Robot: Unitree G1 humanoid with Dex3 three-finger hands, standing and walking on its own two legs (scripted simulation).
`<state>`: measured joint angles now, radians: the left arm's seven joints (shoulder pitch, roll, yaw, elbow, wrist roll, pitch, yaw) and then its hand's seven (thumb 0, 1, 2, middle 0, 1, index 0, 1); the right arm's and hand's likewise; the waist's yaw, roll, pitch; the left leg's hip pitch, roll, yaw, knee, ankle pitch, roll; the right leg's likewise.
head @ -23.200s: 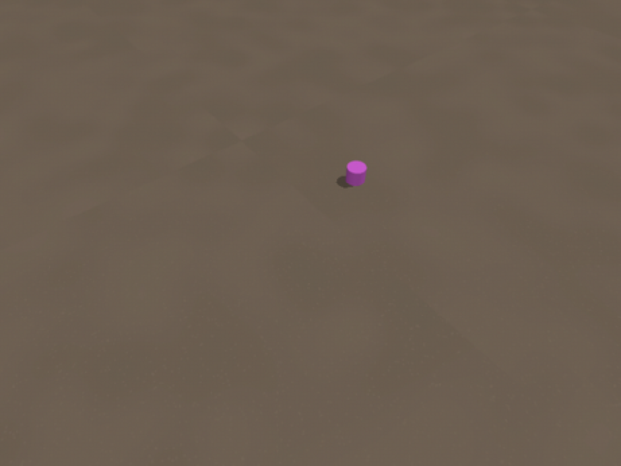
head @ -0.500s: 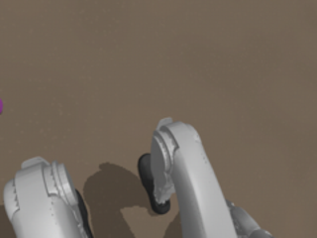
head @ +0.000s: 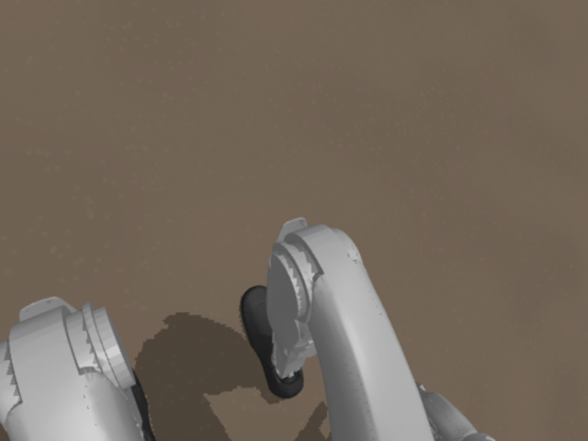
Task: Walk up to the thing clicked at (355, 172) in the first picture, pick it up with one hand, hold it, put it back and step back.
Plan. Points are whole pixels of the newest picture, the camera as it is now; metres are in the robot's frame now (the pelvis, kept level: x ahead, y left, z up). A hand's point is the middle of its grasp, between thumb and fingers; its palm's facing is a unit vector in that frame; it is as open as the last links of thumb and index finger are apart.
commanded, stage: open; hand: left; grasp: from above
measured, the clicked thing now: out of the picture +0.47 +0.32 -0.27
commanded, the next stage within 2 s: withdraw in 0.68 s
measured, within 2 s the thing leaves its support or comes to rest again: neither
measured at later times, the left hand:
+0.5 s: hand out of the picture +0.46 +0.32 -0.22, palm faces -0.46 -0.13 -0.88, open 13.6 cm
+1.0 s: hand out of the picture +0.47 +0.32 -0.21, palm faces -0.42 -0.12 -0.90, open 14.1 cm
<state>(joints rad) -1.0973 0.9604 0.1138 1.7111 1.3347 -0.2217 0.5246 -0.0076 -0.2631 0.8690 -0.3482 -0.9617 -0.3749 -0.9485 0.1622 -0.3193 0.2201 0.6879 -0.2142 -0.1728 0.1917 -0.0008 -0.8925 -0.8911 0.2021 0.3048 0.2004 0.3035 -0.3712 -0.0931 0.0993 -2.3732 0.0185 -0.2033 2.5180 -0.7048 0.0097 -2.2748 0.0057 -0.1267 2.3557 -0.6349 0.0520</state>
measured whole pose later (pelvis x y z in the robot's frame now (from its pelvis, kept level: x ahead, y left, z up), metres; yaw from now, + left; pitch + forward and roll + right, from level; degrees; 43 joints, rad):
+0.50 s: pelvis +0.00 +0.00 +0.01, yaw +0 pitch +32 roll -13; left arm -1.09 0.96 0.11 1.66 1.29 -0.21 0.49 0.00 -0.49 1.03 -0.10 -1.10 -0.11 -1.09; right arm 0.15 -0.32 0.23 0.67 -0.20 -0.17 0.20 0.00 -0.90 -0.89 0.20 0.31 0.20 0.30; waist -0.36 -0.08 0.11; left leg -2.36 0.02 -0.21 2.50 -0.72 0.00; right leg -2.27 0.01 -0.13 2.34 -0.64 0.05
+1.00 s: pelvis +0.00 +0.00 +0.01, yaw +0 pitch +32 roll -12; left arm -1.04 0.93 0.14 1.55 1.30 -0.20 0.47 0.00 -0.54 0.97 -0.09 -1.05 -0.10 -1.04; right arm 0.18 -0.32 0.21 0.65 -0.19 -0.15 0.20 0.00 -0.91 -0.90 0.20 0.30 0.20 0.30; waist -0.35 -0.07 0.08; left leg -2.37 0.02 -0.21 2.50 -0.71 0.00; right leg -2.28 0.01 -0.13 2.34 -0.64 0.05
